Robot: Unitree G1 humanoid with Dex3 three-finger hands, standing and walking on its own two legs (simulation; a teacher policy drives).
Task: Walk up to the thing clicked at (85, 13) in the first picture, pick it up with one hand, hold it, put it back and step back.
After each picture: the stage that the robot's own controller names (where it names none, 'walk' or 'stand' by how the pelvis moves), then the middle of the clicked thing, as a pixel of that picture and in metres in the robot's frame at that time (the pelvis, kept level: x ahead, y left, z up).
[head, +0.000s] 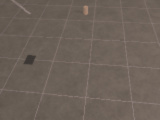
stand; (85, 10) +2.15 +0.03 -0.72
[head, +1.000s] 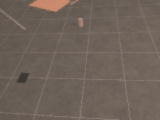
walk; (80, 22) +2.01 +0.23 -0.71
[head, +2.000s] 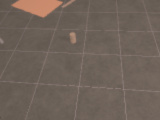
walk; (72, 37) +1.39 +0.25 -0.72
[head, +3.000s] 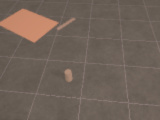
walk; (68, 75) +0.87 +0.22 -0.70
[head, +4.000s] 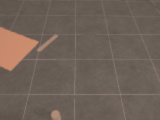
walk; (56, 117) +0.48 +0.21 -0.71
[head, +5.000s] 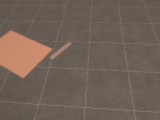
stand; out of the picture +0.38 +0.20 -0.72
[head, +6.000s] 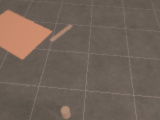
walk; (65, 112) +0.44 +0.13 -0.70
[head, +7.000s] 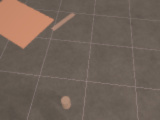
walk; (66, 102) +0.44 +0.16 -0.68
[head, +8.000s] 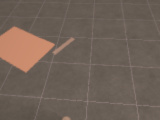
stand; out of the picture +0.44 +0.18 -0.68
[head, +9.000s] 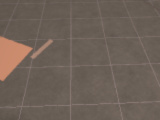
stand; out of the picture +0.38 +0.24 -0.69
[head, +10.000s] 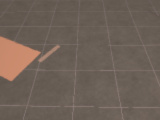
walk; out of the picture +0.42 +0.29 -0.70
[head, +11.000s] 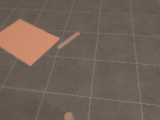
walk; (69, 119) +0.43 +0.18 -0.68
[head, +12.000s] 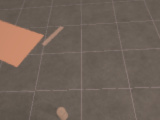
walk; (62, 113) +0.43 +0.25 -0.68
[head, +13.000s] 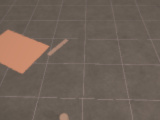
stand; out of the picture +0.48 +0.20 -0.72
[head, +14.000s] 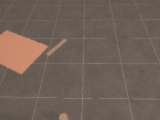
stand; out of the picture +0.48 +0.20 -0.72
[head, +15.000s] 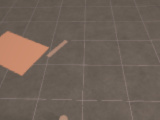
stand; out of the picture +0.47 +0.20 -0.72
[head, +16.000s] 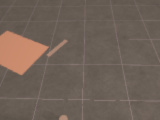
go down; out of the picture +0.47 +0.20 -0.72
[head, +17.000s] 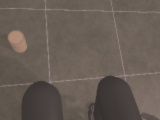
go down; (18, 42) +0.54 +0.25 -0.33
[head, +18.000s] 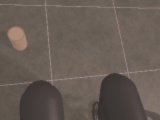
approach; (18, 39) +0.54 +0.25 -0.30
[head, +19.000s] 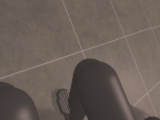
close in; out of the picture +0.51 +0.31 -0.23
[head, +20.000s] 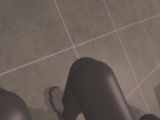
close; out of the picture +0.50 +0.32 -0.24
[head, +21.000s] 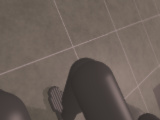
close; out of the picture +0.48 +0.31 -0.24
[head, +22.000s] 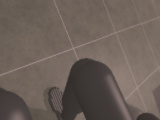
close; out of the picture +0.47 +0.30 -0.24
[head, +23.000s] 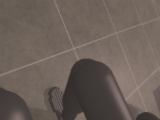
close; out of the picture +0.47 +0.30 -0.25
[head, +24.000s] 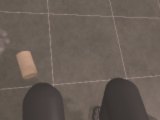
lift; (26, 65) +0.44 +0.23 -0.33
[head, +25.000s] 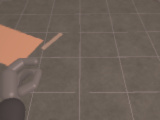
close in; out of the picture +0.39 +0.18 -0.68
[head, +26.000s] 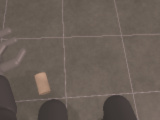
hold; (42, 83) +0.42 +0.22 -0.47
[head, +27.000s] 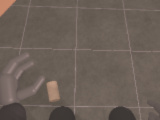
close; (53, 91) +0.42 +0.21 -0.52
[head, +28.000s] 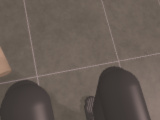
hold; out of the picture +0.43 +0.26 -0.28
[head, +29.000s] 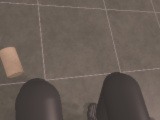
close in; (11, 62) +0.43 +0.26 -0.30
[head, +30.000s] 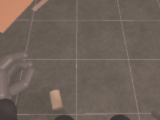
hold; (56, 99) +0.42 +0.20 -0.56
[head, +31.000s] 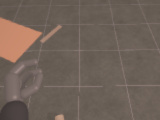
close; out of the picture +0.39 +0.20 -0.69
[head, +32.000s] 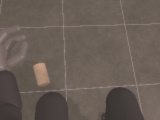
hold; (41, 74) +0.45 +0.21 -0.42
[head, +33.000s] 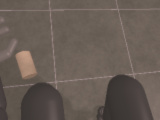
close; (26, 65) +0.45 +0.23 -0.31
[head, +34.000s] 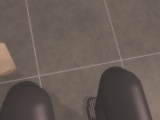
close; (2, 59) +0.44 +0.25 -0.27
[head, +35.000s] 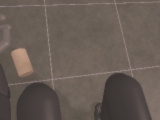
lift; (22, 62) +0.45 +0.23 -0.31
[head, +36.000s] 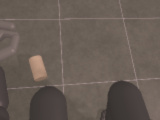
hold; (38, 68) +0.46 +0.22 -0.36
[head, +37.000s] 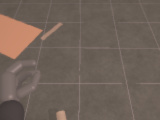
close; out of the picture +0.41 +0.18 -0.67
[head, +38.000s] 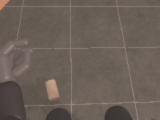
close; (52, 89) +0.43 +0.19 -0.53
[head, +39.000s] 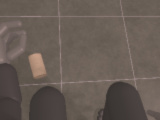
hold; (37, 66) +0.47 +0.21 -0.37
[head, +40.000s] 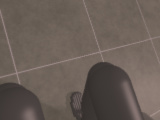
hold; out of the picture +0.45 +0.26 -0.27
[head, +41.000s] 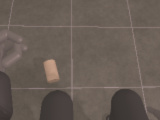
hold; (51, 71) +0.47 +0.20 -0.42
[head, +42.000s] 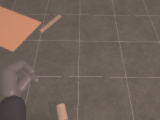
crouch; (62, 113) +0.42 +0.17 -0.67
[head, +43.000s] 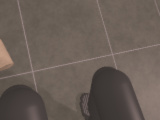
lower; out of the picture +0.47 +0.23 -0.31
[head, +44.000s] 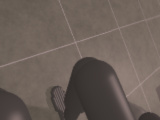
lower; out of the picture +0.44 +0.27 -0.27
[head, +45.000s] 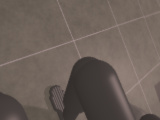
lower; out of the picture +0.44 +0.28 -0.27
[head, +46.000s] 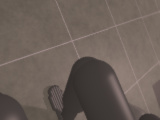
lower; out of the picture +0.44 +0.28 -0.27
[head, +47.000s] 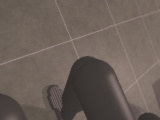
lower; out of the picture +0.44 +0.28 -0.27
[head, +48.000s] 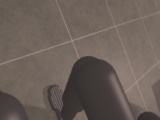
stand; out of the picture +0.45 +0.27 -0.27
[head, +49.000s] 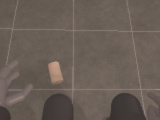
walk; (55, 72) +0.47 +0.18 -0.45
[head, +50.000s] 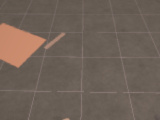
stand; out of the picture +0.41 +0.15 -0.68
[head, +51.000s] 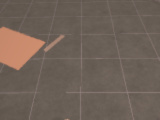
stand; out of the picture +0.42 +0.16 -0.69
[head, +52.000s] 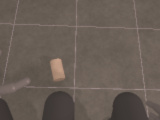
withdraw; (57, 70) +0.46 +0.18 -0.43
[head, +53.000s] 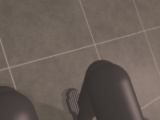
rise; out of the picture +0.46 +0.25 -0.27
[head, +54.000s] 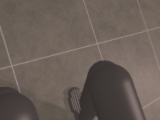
stand; out of the picture +0.46 +0.24 -0.27
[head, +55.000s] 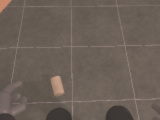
stand; (57, 86) +0.46 +0.17 -0.53
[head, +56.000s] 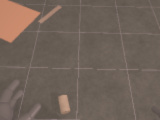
withdraw; (64, 104) +0.45 +0.15 -0.62
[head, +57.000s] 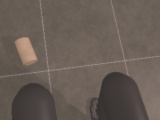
open; (26, 51) +0.50 +0.20 -0.34
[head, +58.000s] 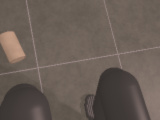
hold; (12, 47) +0.48 +0.21 -0.30
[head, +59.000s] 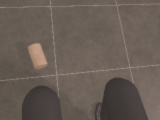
lower; (37, 56) +0.49 +0.19 -0.37
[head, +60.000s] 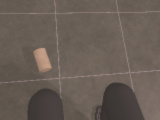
stand; (42, 60) +0.49 +0.18 -0.41
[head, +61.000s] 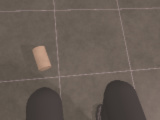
lower; (41, 58) +0.49 +0.17 -0.39
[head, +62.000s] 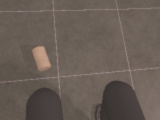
lower; (41, 58) +0.49 +0.18 -0.40
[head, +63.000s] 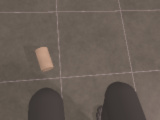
lower; (44, 59) +0.49 +0.17 -0.40
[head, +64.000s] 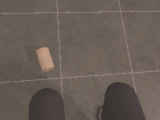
lower; (45, 59) +0.49 +0.17 -0.40
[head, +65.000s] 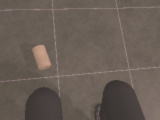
stand; (41, 57) +0.49 +0.17 -0.40
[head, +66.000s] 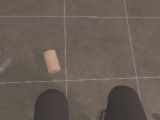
stand; (52, 61) +0.49 +0.16 -0.41
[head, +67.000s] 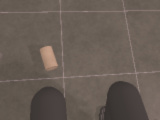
stand; (48, 58) +0.50 +0.16 -0.39
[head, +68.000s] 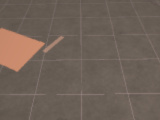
withdraw; out of the picture +0.43 +0.12 -0.68
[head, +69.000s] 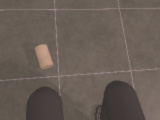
rise; (44, 56) +0.50 +0.16 -0.39
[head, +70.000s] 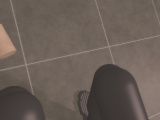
hold; (0, 41) +0.49 +0.21 -0.28
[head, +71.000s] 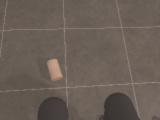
walk; (54, 69) +0.50 +0.15 -0.47
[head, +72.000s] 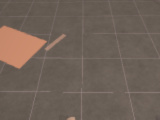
stand; out of the picture +0.44 +0.11 -0.68
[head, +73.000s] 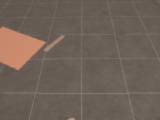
stand; out of the picture +0.44 +0.11 -0.68
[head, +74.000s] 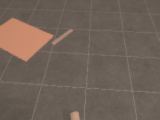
stand; out of the picture +0.45 +0.11 -0.71
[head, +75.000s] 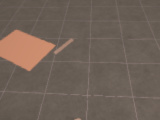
stand; out of the picture +0.45 +0.11 -0.75
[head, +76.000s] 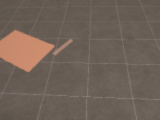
stand; out of the picture +0.43 +0.11 -0.75
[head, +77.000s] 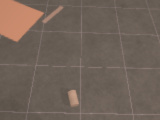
walk; (73, 98) +0.49 +0.07 -0.73
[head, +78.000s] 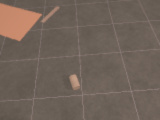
walk; (74, 82) +0.68 +0.14 -0.72
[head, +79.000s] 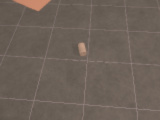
walk; (82, 49) +0.99 +0.07 -0.71
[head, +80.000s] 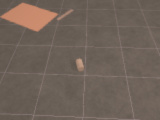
stand; (79, 64) +1.03 +0.09 -0.73
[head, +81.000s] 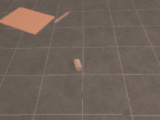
stand; (77, 64) +1.07 +0.11 -0.75
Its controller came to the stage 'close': yes
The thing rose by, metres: 0.01
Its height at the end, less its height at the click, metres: -0.02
